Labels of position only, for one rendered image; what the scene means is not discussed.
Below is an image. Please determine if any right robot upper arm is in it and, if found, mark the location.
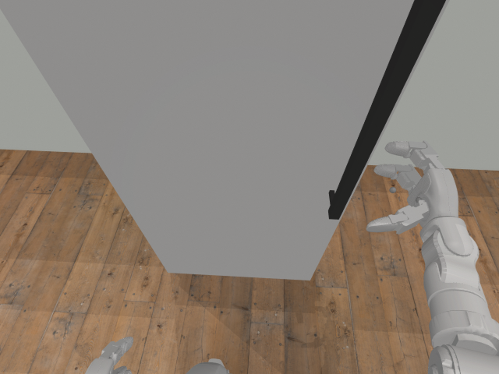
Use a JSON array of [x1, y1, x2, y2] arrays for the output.
[[428, 344, 499, 374]]

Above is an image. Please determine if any right robot forearm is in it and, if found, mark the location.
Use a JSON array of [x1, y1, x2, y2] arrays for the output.
[[419, 216, 499, 356]]

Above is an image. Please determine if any fridge door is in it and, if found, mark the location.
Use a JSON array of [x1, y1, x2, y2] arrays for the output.
[[0, 0, 450, 281]]

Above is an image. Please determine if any robot left shin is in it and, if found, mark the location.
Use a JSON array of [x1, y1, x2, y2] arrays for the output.
[[208, 358, 224, 366]]

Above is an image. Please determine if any right robot hand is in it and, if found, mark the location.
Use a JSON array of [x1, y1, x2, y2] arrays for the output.
[[366, 140, 458, 235]]

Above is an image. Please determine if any handle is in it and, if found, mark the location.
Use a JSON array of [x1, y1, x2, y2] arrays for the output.
[[328, 0, 446, 220]]

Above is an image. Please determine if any left robot hand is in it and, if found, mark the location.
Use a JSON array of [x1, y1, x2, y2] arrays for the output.
[[85, 337, 133, 374]]

